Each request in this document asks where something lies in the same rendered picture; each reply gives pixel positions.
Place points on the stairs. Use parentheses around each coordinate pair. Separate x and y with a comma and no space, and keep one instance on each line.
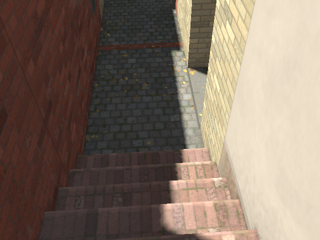
(147,195)

